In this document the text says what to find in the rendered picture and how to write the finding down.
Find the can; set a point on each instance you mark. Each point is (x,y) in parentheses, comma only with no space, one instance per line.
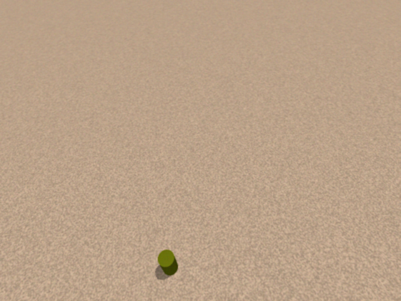
(167,261)

